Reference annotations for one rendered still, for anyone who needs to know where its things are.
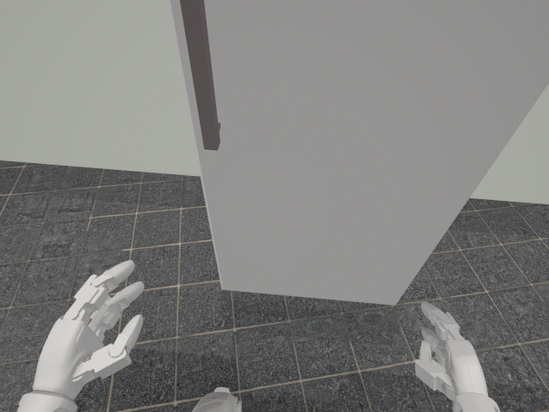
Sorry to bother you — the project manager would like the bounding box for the robot right forearm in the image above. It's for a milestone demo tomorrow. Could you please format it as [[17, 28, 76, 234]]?
[[452, 392, 501, 412]]

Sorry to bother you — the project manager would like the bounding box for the handle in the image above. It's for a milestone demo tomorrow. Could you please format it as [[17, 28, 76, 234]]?
[[180, 0, 220, 150]]

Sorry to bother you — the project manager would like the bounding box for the robot left forearm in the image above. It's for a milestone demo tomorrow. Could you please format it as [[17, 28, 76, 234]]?
[[16, 391, 78, 412]]

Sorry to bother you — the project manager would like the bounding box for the robot left thigh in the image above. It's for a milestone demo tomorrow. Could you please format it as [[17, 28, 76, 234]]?
[[192, 392, 242, 412]]

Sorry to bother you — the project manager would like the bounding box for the right robot hand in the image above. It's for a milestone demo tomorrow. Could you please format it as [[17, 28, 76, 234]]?
[[415, 301, 488, 402]]

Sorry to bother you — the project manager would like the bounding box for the fridge door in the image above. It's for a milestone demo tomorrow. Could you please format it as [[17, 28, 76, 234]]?
[[170, 0, 549, 306]]

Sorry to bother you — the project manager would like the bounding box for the left robot hand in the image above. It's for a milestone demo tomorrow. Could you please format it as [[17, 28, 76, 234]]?
[[33, 260, 144, 400]]

